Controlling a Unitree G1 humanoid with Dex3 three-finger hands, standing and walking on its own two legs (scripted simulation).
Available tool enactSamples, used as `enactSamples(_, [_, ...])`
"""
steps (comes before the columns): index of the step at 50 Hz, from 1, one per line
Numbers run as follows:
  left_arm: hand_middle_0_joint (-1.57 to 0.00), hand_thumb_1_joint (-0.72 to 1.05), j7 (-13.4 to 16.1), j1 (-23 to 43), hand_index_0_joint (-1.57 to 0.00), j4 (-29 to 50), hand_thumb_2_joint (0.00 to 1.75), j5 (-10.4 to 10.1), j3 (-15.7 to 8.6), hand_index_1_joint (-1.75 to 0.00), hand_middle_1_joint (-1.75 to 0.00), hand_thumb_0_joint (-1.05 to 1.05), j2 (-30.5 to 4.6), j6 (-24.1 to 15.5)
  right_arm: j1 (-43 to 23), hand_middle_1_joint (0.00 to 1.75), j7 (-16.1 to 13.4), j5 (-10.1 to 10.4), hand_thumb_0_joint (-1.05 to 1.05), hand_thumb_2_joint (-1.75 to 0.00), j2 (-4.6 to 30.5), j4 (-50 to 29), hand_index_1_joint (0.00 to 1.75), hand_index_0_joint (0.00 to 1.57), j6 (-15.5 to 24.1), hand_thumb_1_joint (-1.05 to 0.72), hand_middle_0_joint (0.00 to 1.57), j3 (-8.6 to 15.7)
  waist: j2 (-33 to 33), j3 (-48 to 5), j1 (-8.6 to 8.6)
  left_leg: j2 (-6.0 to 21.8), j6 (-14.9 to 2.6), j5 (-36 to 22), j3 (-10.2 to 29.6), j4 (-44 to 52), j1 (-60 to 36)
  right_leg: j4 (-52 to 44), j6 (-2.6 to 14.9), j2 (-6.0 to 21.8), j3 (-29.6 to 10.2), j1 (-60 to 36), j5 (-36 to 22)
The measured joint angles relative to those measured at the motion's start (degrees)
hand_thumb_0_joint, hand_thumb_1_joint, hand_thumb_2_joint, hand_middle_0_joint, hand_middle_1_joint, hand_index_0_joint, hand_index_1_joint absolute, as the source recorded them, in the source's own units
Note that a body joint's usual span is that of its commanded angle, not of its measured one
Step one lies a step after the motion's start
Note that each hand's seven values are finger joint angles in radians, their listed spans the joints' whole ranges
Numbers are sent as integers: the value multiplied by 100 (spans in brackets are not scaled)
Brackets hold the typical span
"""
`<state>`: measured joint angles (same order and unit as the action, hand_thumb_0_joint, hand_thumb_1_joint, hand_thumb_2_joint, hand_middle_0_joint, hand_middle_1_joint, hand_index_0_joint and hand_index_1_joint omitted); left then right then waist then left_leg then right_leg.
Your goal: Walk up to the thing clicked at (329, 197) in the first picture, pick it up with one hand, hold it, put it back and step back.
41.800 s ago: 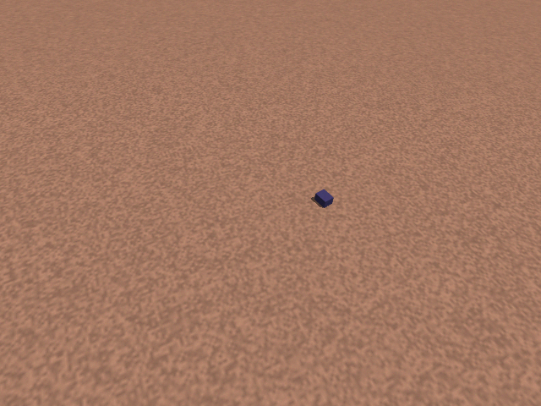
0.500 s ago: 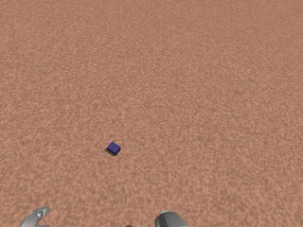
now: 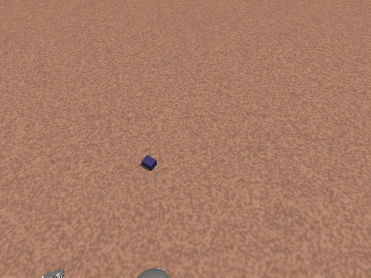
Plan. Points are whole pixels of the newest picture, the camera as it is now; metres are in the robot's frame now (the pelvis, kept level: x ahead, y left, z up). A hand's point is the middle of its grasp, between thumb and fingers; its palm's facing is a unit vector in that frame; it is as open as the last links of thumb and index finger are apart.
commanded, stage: step back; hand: left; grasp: from above
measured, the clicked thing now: (149, 162) +0.84 +0.27 -0.74
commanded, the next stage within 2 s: stand in 1.80 s
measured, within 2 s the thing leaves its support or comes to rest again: neither
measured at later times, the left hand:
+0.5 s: hand out of the picture -0.11 +0.23 -0.15, palm faces -0.01 -0.91 -0.41, open 7.4 cm
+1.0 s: hand out of the picture -0.18 +0.24 -0.14, palm faces +0.07 -0.92 -0.40, open 7.4 cm
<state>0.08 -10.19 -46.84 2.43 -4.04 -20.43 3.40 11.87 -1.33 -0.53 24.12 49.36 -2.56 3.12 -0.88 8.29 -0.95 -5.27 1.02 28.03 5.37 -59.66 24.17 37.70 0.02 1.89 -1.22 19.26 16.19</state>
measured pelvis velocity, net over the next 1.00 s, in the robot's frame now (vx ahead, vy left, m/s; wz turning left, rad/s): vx -0.22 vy -0.04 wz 0.06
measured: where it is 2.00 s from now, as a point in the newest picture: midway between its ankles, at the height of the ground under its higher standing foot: outside the picture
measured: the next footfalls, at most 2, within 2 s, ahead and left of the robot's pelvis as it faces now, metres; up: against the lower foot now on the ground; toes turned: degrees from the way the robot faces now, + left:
left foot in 0.08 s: -0.01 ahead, +0.12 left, +0.00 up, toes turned +0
right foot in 0.42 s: -0.13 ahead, -0.15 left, +0.00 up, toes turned +4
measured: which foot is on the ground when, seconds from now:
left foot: up 0.00-0.06, down 0.08-0.44, up 0.46-0.70, down 0.72-0.98, up 1.00-1.00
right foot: down 0.00-0.10, up 0.12-0.40, down 0.42-1.00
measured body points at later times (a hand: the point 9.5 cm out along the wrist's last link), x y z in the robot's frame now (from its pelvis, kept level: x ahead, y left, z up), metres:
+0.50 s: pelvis -0.18 -0.04 -0.01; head -0.14 -0.05 +0.44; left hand -0.11 +0.28 -0.12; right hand -0.05 -0.36 -0.12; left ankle -0.09 +0.11 -0.69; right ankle -0.19 -0.16 -0.72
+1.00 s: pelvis -0.22 -0.04 +0.00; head -0.22 -0.05 +0.45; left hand -0.18 +0.29 -0.11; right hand -0.15 -0.35 -0.13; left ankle -0.23 +0.10 -0.72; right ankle -0.17 -0.15 -0.72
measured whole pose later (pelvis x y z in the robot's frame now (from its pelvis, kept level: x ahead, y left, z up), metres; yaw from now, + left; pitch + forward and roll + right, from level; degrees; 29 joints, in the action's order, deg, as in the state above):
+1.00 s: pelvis -0.22 -0.04 +0.00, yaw +4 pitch -4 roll -1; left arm -1.3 -12.4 -57.3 1.7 -4.3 -22.7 -0.7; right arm 13.9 0.9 -2.4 20.8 56.5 -0.4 2.9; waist -1.3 3.8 0.0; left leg 1.6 0.1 23.2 3.8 -39.0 13.6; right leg 34.6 1.2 -1.1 1.7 15.7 14.9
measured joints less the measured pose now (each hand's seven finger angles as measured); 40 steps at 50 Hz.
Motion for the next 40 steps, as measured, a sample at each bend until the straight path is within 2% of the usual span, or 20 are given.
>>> enactSamples(2, [-21, 90, 33, 159, -21, 132, 90, -13, 5, -30, -30, 1, -57, -18, 91, 30, 10, -37, 0, -89, -45, 43, 30, 20, 0, -91, 20, -14, 39, 48, 54, 159, -31, 23, -170, 802, -428, 80, -20, 53, 131, 162, -72])
enactSamples(4, [-21, 90, 38, 323, -21, 254, 90, -61, 27, -30, -30, 1, -130, -15, 144, 30, 29, -68, 1, -89, -84, 86, 30, 20, 34, -91, 20, -17, 84, 109, 105, 291, -91, -454, -326, 1895, -914, 289, -50, 108, 244, 378, -90])
enactSamples(6, [-21, 90, 46, 496, -21, 276, 90, -110, 21, -30, -30, 1, -245, 20, 63, 30, 45, -128, 1, -89, -243, 179, 30, 20, 48, -91, 20, -15, 392, 292, 53, 137, -193, -703, -479, 2099, -969, 553, -31, 218, 50, 552, 13])
enactSamples(8, [-21, 90, 77, 547, -21, 187, 90, -133, 10, -30, -30, 1, -230, 91, 49, 30, 116, -167, 1, -89, -295, 168, 30, 20, 51, -91, 20, -58, 348, 298, 113, 238, -237, -788, -422, 2021, -823, 1304, 16, -143, -207, 747, 1006])
enactSamples(9, [-21, 90, 85, 553, -21, 138, 90, -152, 5, -30, -30, 1, -229, 125, 36, 30, 122, -179, 1, -89, -321, 170, 30, 20, 67, -91, 20, -76, 315, 283, 145, 307, -235, -875, -382, 2072, -788, 1830, 45, -359, -353, 838, 1252])
enactSamples(11, [-21, 90, 86, 512, -21, 68, 90, -204, 0, -30, -30, 1, -241, 139, -3, 30, 96, -191, 1, -89, -359, 163, 30, 20, 80, -91, 21, -117, 294, 207, 149, 426, -212, -1088, -366, 2251, -718, 2734, 80, -673, -557, 952, 1385])
enactSamples(13, [-21, 90, 66, 434, -21, 35, 90, -214, -12, -30, -30, 1, -237, 121, -82, 30, 69, -193, 1, -89, -352, 118, 30, 20, 80, -91, 21, -120, 253, 149, 125, 537, -197, -1274, -369, 2376, -611, 3090, 43, -776, -584, 856, 1391])
enactSamples(16, [-21, 90, 36, 292, -21, 6, 90, -185, -12, -30, -30, 1, -228, 83, -261, 30, 45, -193, 1, -89, -291, -29, 30, 20, 77, -90, 21, -90, 176, 130, 59, 690, -161, -1490, -416, 2428, -396, 2550, -63, -652, -490, 397, 1459])
enactSamples(18, [-21, 90, 15, 208, -21, -56, 90, -174, 1, -30, -30, 1, -229, 44, -401, 30, 43, -193, 1, -89, -230, -137, 30, 20, 83, -90, 21, -74, 125, 128, 11, 787, -91, -1597, -464, 2371, -211, 1661, -71, -466, -354, -20, 1384])
enactSamples(20, [-21, 90, 2, 126, -21, -166, 90, -157, 17, -30, -30, 1, -231, -36, -535, 30, 60, -169, 0, -89, -147, -206, 30, 20, 56, -90, 21, -69, 59, 98, -40, 885, -9, -1641, -498, 2185, 28, 379, -11, -317, -216, -540, 905])
enactSamples(21, [-21, 90, 8, 105, -21, -256, 90, -129, 13, -30, -30, 1, -193, -94, -618, 30, 70, -152, 0, -89, -83, -206, 30, 20, 30, -90, 21, -60, -59, 109, -57, 983, 18, -1629, -460, 2023, 158, -23, -14, -365, -156, -692, 760])
enactSamples(22, [-21, 90, 8, 94, -21, -348, 90, -92, 13, -30, -30, 1, -109, -128, -689, 30, 65, -138, 0, -89, -20, -175, 30, 20, -1, -90, 21, -34, -249, 162, -7, 1004, -45, -1423, -242, 1837, 256, -26, -6, -483, -51, -694, 693])
enactSamples(24, [-21, 90, -29, -41, -21, -432, 90, -53, 54, -30, -30, 1, -62, -143, -662, 30, 22, -112, 0, -89, -46, -81, 30, 20, -81, -91, 20, 6, -213, 54, -61, 622, -71, -444, 101, 1168, 454, 168, 47, -424, -72, -507, 647])
enactSamples(25, [-21, 90, -30, -113, -21, -463, 90, -53, 68, -30, -30, 1, -48, -146, -611, 30, 23, -94, 0, -89, -55, -40, 30, 20, -107, -91, 20, 10, -146, -10, -108, 408, -65, -248, 203, 692, 534, 185, 67, -349, -120, -448, 599])
enactSamples(28, [-21, 90, 0, -209, -21, -546, 90, -32, 78, -30, -30, 1, 3, -166, -392, 30, 52, -53, 0, -89, -2, 64, 30, 20, -73, -91, 20, 18, -98, -138, -114, 58, -32, -273, 287, -223, 557, 73, 58, -170, -96, -370, 412])
enactSamples(31, [-21, 90, 1, -225, -21, -540, 90, 5, 43, -30, -30, 1, -31, -243, -128, 30, 118, -100, 0, -89, 40, 214, 30, 20, -41, -91, 20, 39, -113, -235, -101, 136, 36, -295, 133, -83, 196, 54, 74, -76, 36, -277, 331])
enactSamples(35, [-21, 90, -34, -176, -21, -514, 90, 24, -16, -30, -30, 1, -175, -324, 154, 30, 220, -170, 0, -89, 5, 526, 30, 20, 6, -91, 20, 81, -59, -344, -80, 420, -30, 76, -171, 1529, -661, 184, 58, 77, 264, -136, 350])
enactSamples(37, [-21, 90, -40, -145, -21, -541, 90, 7, -17, -30, -30, 1, -294, -289, 180, 30, 234, -188, 1, -89, -99, 686, 30, 20, 95, -91, 20, 113, 158, -286, -86, 319, -83, -690, -315, 2297, -1013, 395, 40, 250, 194, -61, 446])
enactSamples(38, [-21, 90, -28, -168, -21, -590, 90, -25, -14, -30, -30, 1, -322, -257, 195, 30, 234, -214, 1, -89, -156, 727, 30, 20, 142, -91, 20, 112, 243, -285, -100, 268, -94, -847, -379, 2359, -1055, 546, 61, 239, 63, -6, 697])
enactSamples(40, [-21, 90, -41, -220, -21, -762, 90, -56, 2, -30, -30, 1, -333, -203, 266, 30, 255, -228, 1, -89, -236, 740, 30, 20, 225, -91, 20, 81, 229, -396, -6, 304, -192, -895, -355, 2440, -1064, 935, 80, 52, -54, 164, 1097])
